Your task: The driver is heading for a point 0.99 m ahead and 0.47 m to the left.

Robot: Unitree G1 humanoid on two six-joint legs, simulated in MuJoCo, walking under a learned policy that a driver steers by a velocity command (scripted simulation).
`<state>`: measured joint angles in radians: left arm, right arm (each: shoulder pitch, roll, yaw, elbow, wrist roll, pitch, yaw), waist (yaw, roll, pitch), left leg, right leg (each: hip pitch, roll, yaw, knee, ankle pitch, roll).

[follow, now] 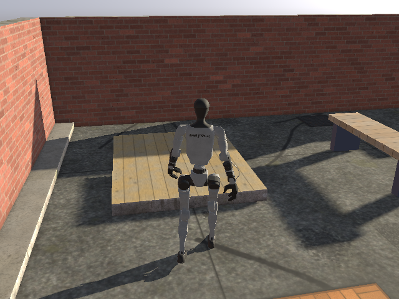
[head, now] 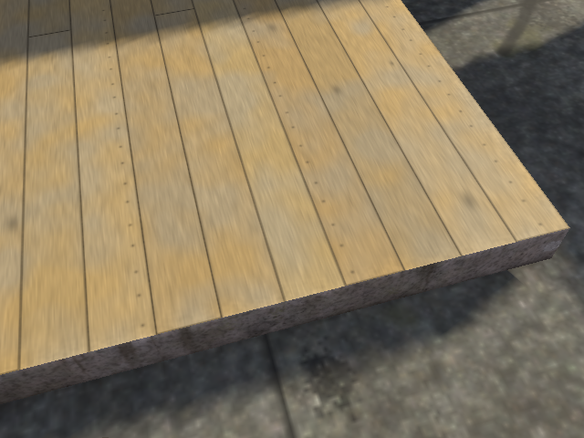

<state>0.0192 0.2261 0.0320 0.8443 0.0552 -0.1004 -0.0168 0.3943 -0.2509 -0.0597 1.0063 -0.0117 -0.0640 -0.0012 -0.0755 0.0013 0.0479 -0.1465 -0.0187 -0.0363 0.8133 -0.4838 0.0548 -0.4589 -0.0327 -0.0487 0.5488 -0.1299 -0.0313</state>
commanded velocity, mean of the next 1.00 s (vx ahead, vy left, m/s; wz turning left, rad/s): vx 0.50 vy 0.00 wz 0.55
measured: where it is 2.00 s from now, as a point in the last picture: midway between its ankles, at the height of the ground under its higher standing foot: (116, 198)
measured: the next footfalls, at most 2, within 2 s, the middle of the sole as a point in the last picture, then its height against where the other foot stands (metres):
left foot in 0.46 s outside the picture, level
right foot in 1.12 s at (204, 267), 0.13 m higher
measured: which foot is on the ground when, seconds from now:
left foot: up 0.00-0.44, down 0.46-1.00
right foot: down 0.00-0.46, up 0.48-1.00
